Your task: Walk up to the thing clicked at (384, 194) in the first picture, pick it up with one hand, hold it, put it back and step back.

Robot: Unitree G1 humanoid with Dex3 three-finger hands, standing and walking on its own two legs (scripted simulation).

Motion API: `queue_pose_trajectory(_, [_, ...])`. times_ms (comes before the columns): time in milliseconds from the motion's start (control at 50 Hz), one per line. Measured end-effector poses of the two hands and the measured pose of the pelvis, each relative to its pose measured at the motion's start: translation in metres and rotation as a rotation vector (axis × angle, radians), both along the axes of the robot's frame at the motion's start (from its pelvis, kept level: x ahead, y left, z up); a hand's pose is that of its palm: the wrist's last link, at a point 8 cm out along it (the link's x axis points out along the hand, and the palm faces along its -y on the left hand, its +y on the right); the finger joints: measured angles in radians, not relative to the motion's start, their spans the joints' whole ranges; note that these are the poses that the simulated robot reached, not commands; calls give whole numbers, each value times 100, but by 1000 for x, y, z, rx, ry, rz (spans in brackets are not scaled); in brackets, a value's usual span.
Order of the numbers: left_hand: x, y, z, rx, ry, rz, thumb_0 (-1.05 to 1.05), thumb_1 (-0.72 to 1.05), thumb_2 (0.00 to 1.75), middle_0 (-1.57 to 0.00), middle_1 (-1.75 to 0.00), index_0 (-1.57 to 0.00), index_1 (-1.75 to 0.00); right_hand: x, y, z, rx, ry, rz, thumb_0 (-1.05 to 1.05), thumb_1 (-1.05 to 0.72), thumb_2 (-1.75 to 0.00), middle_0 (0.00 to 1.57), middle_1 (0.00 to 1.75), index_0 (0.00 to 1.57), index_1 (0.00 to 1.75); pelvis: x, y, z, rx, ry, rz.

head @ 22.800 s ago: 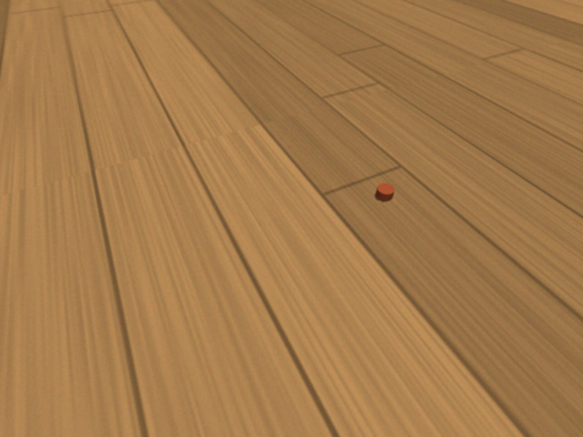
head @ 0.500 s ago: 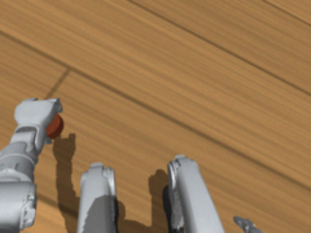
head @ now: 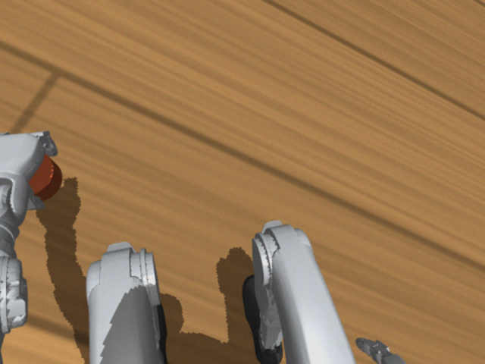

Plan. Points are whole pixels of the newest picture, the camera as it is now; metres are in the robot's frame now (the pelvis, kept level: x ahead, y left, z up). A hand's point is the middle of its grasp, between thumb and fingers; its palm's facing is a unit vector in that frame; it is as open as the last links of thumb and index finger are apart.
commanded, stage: crouch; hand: left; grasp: from above
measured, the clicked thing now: (29, 175) +0.45 +0.32 -0.20
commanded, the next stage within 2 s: lower in 0.30 s
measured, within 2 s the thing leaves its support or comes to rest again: neither
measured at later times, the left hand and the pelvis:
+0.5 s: hand (34, 179) +0.45 +0.32 -0.22, palm faces -0.46 -0.07 -0.88, open 10.6 cm; pelvis +0.00 +0.00 -0.04, yaw -2 degrees
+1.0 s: hand (50, 183) +0.46 +0.31 -0.28, palm faces -0.47 -0.09 -0.88, open 10.6 cm; pelvis +0.01 +0.00 -0.07, yaw -4 degrees
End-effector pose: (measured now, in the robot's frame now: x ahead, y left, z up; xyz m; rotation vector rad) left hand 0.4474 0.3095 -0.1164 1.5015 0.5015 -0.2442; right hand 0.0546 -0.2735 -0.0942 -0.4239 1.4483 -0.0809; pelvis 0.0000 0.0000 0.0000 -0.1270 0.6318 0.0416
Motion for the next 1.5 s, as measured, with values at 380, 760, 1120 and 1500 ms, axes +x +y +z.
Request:
queue_pose_trajectory(380, [11, 7, -39, 3, 6, 7, -1, -11, 58, -51, -78, -61, -75, -11, 4, -28, 1, 46, 21, 1, -91, -90, 20, 30, 20, 30, 1, 1, -33, -18, -23, -15])
queue_pose_trajectory(760, [14, 7, -84, -30, 11, 12, -1, -12, 58, -53, -77, -63, -74, 1, -4, -44, -23, 71, 86, 0, -92, -90, 20, 30, 20, 30, 4, -1, -56, -31, -51, -31])
queue_pose_trajectory(1120, [20, 1, -117, -27, 10, 25, -1, -12, 59, -52, -78, -62, -75, -9, 3, -48, -10, 95, 127, 0, -91, -89, 20, 30, 20, 30, 6, 1, -70, -54, -84, -52])
queue_pose_trajectory(1500, [21, 1, -137, -24, 4, 17, -1, -12, 59, -52, -77, -63, -74, -13, 9, -36, -18, 93, 189, 0, -91, -89, 20, 30, 20, 30, 5, 5, -75, -86, -116, -67])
